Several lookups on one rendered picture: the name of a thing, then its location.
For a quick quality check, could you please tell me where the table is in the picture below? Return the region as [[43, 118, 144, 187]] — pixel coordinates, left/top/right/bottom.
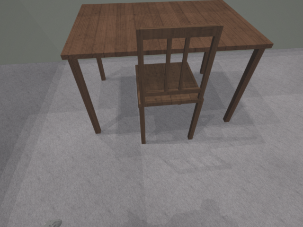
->
[[61, 0, 273, 134]]

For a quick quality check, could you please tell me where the chair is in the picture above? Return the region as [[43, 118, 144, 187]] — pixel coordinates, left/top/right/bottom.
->
[[135, 24, 224, 144]]

